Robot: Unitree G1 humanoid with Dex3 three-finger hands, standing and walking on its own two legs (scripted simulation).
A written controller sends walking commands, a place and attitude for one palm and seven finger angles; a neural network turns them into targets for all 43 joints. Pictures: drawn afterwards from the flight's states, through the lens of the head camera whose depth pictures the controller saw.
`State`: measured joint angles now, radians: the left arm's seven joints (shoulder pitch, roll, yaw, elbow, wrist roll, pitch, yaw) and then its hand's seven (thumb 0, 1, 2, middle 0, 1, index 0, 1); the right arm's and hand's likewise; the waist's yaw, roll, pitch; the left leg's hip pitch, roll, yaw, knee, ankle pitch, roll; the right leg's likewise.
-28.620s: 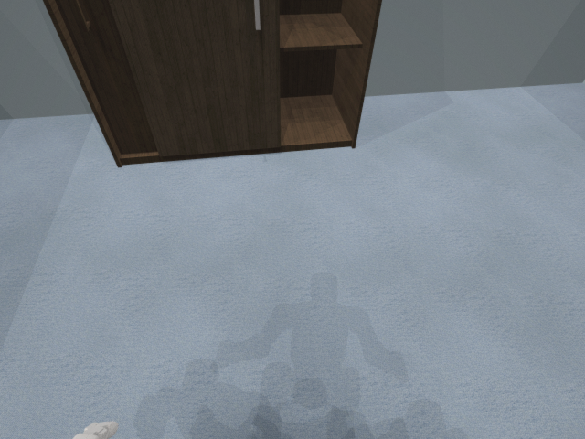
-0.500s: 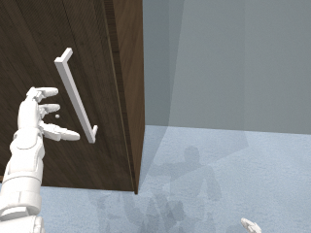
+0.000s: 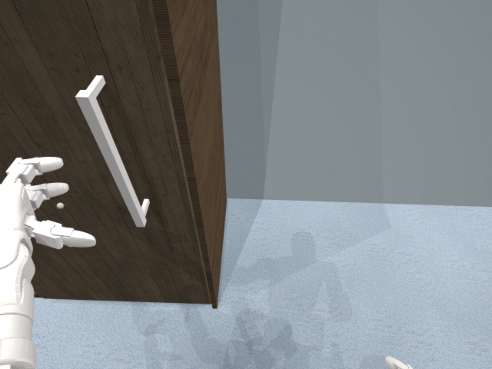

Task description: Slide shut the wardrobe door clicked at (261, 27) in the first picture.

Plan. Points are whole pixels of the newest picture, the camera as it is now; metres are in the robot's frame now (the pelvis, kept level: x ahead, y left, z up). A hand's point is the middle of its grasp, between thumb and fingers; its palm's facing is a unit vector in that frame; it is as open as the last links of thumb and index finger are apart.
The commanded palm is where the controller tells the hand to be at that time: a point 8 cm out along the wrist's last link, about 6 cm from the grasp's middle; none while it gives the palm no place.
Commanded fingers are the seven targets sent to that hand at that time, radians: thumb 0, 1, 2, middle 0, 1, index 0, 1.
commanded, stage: slip the hand off the handle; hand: left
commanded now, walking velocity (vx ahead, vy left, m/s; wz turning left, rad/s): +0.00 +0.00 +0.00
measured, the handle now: (123, 164) +0.43 +0.26 +0.09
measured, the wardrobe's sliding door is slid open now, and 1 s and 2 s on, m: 0.00 0.00 0.00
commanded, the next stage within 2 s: draw the hand back to the body in 0.42 s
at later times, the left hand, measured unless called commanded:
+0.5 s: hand (30, 254) +0.24 +0.32 +0.09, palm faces +0.40 -0.88 -0.24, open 14.7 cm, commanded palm +0.21 +0.36 +0.11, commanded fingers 0.00 -0.55 0.20 -0.25 -1.15 -0.25 -1.15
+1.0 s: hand (24, 266) +0.21 +0.29 +0.13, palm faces +0.15 -0.99 -0.04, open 14.7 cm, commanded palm +0.17 +0.33 +0.14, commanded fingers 0.00 -0.41 0.27 -0.25 -1.07 -0.25 -1.07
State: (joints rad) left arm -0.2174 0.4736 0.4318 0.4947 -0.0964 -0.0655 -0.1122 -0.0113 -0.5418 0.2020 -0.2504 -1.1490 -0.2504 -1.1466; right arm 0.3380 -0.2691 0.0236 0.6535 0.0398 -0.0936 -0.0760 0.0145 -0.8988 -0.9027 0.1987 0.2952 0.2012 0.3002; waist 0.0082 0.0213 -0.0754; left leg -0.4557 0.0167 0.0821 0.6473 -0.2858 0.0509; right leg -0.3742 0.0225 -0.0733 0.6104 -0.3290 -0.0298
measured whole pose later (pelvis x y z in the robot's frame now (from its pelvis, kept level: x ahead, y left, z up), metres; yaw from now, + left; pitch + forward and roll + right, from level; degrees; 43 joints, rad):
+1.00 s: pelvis -0.01 +0.00 +0.00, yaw +2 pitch +0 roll -2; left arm 0.13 0.42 0.46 0.08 -0.40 0.02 -0.44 -0.01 -0.54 0.20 -0.25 -1.15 -0.25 -1.14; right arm 0.28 -0.28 0.06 0.62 0.07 -0.30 -0.11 0.02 -0.90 -0.90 0.20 0.30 0.20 0.30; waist 0.07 0.04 -0.05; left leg -0.35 0.01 0.05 0.63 -0.27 0.04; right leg -0.25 0.02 -0.10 0.57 -0.32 -0.03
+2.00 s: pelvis +0.02 -0.02 +0.02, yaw +1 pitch -5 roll +0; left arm 0.44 0.36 0.33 -0.36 -0.08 -0.08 0.09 0.01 0.86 0.88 -0.21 -0.32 -0.21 -0.32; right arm 0.20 -0.23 0.02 0.65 -0.01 -0.10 -0.06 0.02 -0.90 -0.90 0.20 0.30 0.20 0.30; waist 0.09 0.06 0.02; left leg -0.10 0.01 0.07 0.40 -0.21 0.02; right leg -0.01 0.04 -0.07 0.34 -0.25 -0.04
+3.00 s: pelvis -0.07 +0.03 +0.00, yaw +2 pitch +0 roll -2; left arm 0.48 0.38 0.42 -0.48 0.00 -0.25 0.14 0.02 0.89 0.90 -0.21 -0.30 -0.21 -0.30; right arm 0.23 -0.20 0.01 0.59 -0.01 -0.10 -0.07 0.02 -0.90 -0.90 0.20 0.30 0.20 0.30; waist 0.05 0.00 0.04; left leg -0.44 -0.04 0.07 0.59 -0.22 0.08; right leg -0.34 0.02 0.01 0.56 -0.23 0.00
